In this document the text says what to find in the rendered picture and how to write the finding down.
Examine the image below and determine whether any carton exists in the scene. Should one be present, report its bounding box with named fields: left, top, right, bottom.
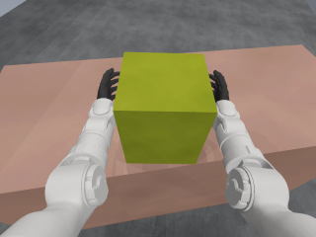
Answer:
left=113, top=51, right=218, bottom=164

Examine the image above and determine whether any robot right upper arm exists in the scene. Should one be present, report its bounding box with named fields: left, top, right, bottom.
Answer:
left=224, top=165, right=316, bottom=237

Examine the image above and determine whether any pedestal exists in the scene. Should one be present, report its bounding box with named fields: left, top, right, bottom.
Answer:
left=0, top=44, right=316, bottom=230

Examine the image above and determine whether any robot left upper arm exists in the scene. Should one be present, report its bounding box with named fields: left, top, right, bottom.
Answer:
left=0, top=162, right=109, bottom=237

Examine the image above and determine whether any robot right hand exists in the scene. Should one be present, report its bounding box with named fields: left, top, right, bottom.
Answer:
left=208, top=70, right=230, bottom=103

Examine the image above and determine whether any left robot forearm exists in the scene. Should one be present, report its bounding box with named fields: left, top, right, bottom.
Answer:
left=44, top=98, right=117, bottom=201

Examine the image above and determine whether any right robot forearm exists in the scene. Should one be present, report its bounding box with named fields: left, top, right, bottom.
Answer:
left=212, top=100, right=289, bottom=198

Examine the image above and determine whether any robot left hand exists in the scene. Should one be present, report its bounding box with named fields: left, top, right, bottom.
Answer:
left=97, top=68, right=120, bottom=101

